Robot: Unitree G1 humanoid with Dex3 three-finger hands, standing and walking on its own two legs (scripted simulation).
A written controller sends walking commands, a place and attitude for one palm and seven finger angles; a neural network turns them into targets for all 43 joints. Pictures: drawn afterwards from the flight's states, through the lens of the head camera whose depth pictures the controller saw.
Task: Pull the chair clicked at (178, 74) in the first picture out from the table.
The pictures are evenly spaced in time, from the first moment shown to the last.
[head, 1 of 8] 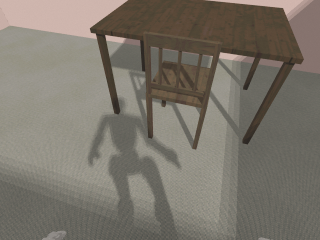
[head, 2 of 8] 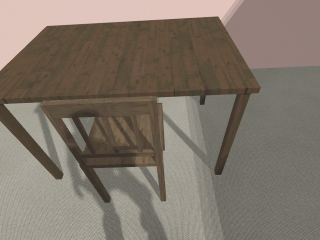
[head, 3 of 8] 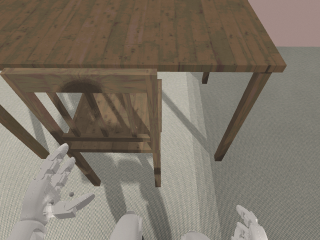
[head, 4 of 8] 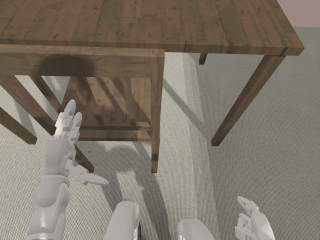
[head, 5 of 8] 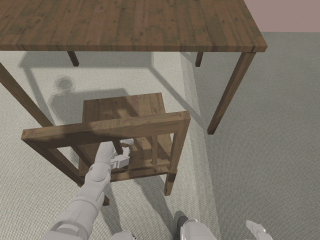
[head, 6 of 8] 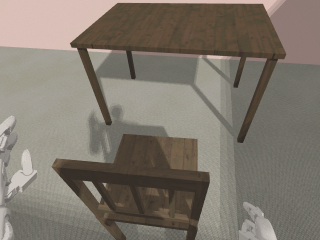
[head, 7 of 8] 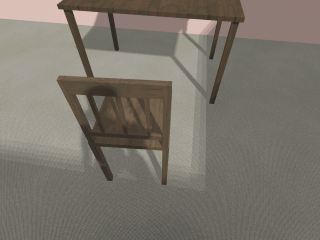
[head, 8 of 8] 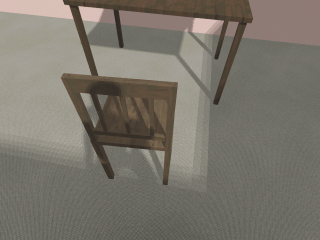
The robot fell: no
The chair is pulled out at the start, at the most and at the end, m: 0.00 0.65 0.65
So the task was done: yes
